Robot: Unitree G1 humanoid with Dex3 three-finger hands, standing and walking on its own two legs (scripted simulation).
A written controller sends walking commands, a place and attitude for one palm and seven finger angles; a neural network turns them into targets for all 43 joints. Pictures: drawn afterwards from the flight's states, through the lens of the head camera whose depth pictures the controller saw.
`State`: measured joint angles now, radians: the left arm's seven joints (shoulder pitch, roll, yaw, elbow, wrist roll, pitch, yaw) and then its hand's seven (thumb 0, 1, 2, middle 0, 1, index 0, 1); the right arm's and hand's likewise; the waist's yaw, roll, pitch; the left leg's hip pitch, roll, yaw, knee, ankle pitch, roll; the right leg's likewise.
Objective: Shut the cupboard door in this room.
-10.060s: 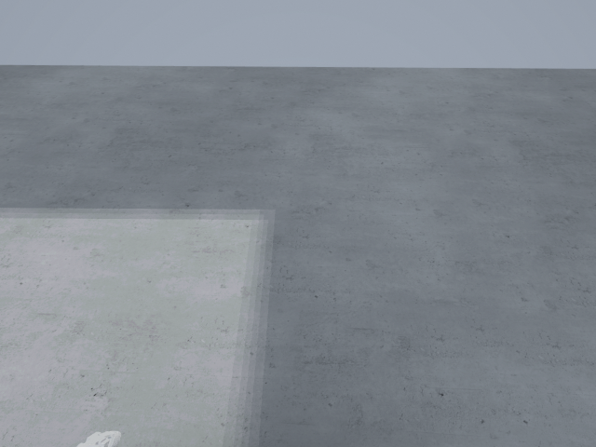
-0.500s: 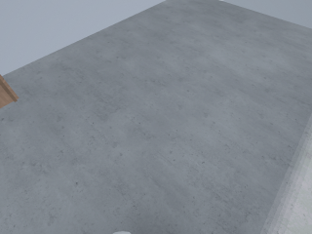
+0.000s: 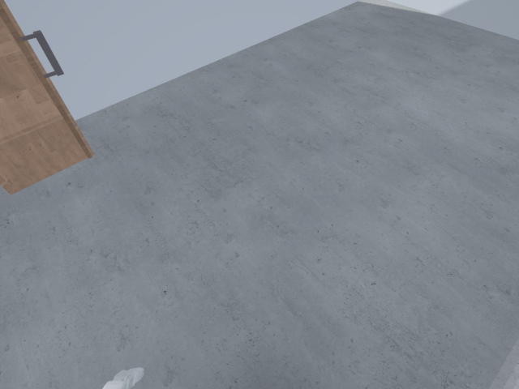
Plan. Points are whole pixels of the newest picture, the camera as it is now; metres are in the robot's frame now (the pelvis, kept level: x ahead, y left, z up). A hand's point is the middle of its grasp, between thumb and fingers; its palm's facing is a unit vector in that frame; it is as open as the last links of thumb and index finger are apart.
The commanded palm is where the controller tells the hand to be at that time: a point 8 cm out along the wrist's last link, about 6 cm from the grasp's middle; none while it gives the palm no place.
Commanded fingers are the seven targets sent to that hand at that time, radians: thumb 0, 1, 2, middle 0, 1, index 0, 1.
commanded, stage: turn or walk to find it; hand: left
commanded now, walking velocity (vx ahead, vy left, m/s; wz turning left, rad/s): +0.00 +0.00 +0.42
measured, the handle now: (42, 55) +1.10 +0.79 -0.02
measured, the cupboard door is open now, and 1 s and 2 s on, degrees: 86 86 86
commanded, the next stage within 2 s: stand and wait in 0.36 s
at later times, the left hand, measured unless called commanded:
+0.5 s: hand out of the picture -0.06 +0.24 -0.18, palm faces +0.27 -0.93 -0.25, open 7.4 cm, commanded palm none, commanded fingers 0.00 0.90 0.90 -0.20 -0.30 -0.20 -0.30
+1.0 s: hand out of the picture -0.06 +0.18 -0.16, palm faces +0.28 -0.94 -0.20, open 7.3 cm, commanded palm none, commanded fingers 0.00 0.90 0.90 -0.20 -0.30 -0.20 -0.30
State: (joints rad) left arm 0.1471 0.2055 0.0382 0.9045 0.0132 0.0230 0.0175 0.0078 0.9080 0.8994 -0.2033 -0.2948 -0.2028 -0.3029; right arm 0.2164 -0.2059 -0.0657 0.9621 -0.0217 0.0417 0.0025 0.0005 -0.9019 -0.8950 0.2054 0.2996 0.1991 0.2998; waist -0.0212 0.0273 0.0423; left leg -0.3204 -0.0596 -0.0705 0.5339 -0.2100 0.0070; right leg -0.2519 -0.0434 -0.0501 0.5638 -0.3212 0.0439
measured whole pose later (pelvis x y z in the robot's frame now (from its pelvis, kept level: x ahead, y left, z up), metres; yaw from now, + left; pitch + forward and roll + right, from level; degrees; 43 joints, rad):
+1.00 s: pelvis -0.02 +0.00 +0.01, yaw +14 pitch -2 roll +1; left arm 0.26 0.15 0.00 1.12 0.01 0.00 0.03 0.01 0.93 0.90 -0.21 -0.30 -0.21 -0.30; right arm 0.26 -0.18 -0.03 1.13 -0.01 0.01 -0.03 -0.01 -0.92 -0.90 0.20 0.30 0.19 0.30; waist 0.01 0.01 0.02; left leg -0.16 0.03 0.03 0.45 -0.26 -0.03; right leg -0.18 -0.03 -0.10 0.49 -0.28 -0.02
